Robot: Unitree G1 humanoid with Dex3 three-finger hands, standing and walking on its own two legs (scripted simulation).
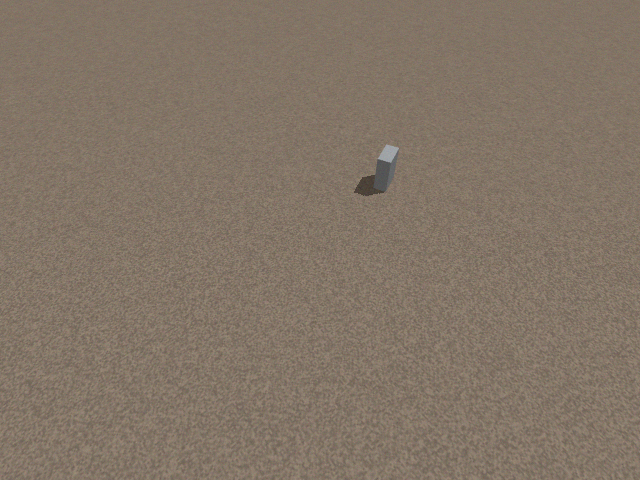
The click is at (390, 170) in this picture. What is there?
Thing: carton on end
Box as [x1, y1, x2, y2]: [373, 144, 398, 191]
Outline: 386,144 377,160 373,187 384,191 387,188 393,176 398,151 397,147
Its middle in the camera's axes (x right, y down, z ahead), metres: +0.32 -0.33 +1.79
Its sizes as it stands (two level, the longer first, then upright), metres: 0.115 0.061 0.171
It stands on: the floor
